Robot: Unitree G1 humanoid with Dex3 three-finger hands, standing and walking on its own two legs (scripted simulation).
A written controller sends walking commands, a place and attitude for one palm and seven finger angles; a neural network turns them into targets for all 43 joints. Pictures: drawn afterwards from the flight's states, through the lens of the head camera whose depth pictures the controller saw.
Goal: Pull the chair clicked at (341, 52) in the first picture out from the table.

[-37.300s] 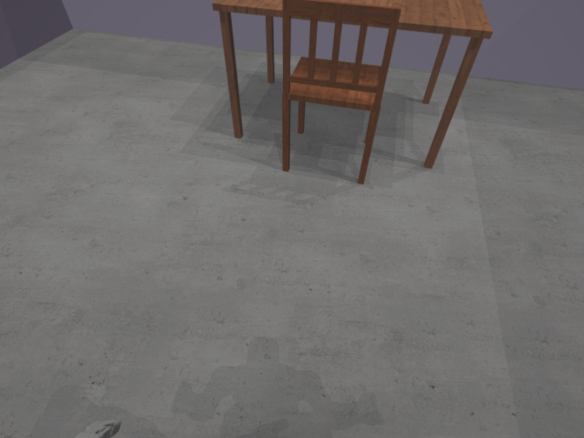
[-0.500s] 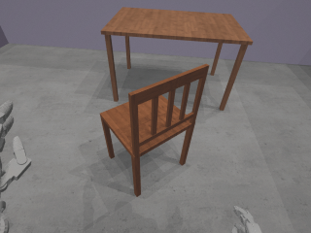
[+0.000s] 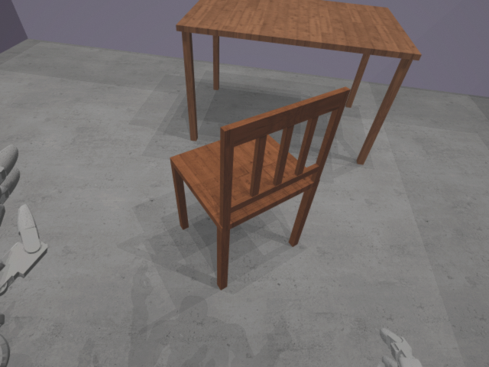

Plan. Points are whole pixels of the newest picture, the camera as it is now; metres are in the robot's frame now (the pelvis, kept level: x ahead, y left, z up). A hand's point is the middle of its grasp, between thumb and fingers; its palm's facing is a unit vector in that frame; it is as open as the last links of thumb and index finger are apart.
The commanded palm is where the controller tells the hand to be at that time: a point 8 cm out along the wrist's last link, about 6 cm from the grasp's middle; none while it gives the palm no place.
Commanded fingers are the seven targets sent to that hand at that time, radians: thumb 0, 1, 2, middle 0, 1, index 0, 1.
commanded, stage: stop stepping back and stand still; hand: left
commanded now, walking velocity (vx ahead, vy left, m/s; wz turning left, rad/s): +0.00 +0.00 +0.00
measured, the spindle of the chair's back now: (282, 156) +0.73 -0.08 -0.10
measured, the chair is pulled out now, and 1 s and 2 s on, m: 0.67 0.67 0.67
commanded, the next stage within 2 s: let the arm hang, fingers relaxed in 0.58 s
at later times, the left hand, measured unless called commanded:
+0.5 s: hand (55, 211) +0.26 +0.27 +0.16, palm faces +0.37 -0.80 -0.47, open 7.4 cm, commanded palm +0.19 +0.32 +0.19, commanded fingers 0.00 0.90 0.90 -0.20 -0.30 -0.20 -0.30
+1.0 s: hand out of the picture +0.07 +0.18 -0.16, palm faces +0.08 -0.98 -0.17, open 6.9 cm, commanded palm none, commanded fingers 0.00 0.90 0.90 -0.20 -0.30 -0.20 -0.30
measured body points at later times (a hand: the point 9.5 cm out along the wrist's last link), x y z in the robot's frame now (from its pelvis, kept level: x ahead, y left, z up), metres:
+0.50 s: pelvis +0.04 +0.02 +0.01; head +0.06 +0.02 +0.46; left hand +0.23 +0.31 +0.19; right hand +0.21 -0.22 -0.07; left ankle +0.02 +0.12 -0.73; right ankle +0.02 -0.10 -0.73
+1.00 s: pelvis +0.02 +0.01 +0.01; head +0.03 +0.02 +0.46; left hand +0.07 +0.24 -0.14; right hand +0.08 -0.23 -0.13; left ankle +0.02 +0.12 -0.73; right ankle +0.02 -0.10 -0.73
